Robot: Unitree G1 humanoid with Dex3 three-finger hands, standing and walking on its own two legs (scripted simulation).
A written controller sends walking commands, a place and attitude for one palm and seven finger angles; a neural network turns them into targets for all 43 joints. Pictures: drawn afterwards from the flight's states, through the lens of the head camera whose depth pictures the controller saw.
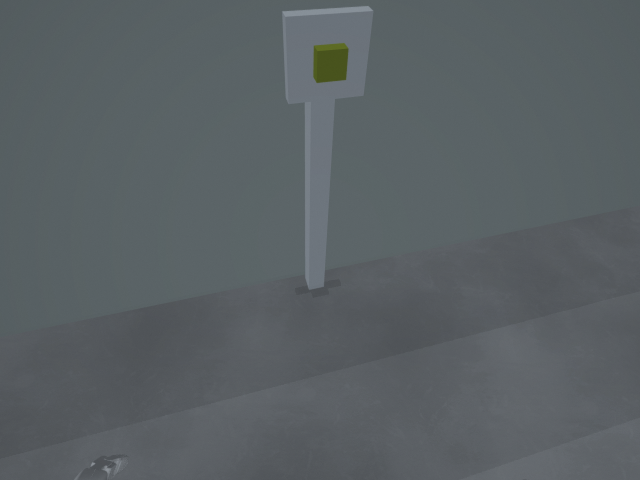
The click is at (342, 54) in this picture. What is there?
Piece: button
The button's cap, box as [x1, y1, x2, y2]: [313, 43, 348, 82]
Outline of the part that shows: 344,43 314,45 313,76 316,82 345,79 348,48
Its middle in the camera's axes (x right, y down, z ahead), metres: +0.02 -0.37 +0.81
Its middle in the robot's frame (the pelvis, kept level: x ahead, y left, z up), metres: +0.87 +0.03 +0.12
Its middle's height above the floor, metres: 0.89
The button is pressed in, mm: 0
